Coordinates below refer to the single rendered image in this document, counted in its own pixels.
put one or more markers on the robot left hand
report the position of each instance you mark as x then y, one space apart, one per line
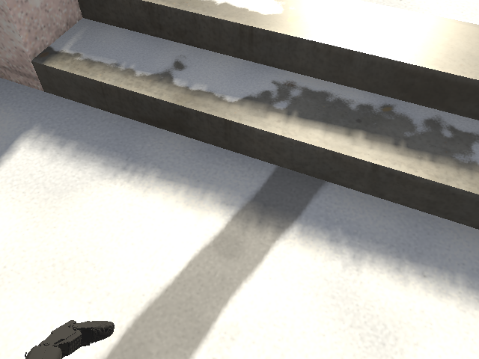
69 337

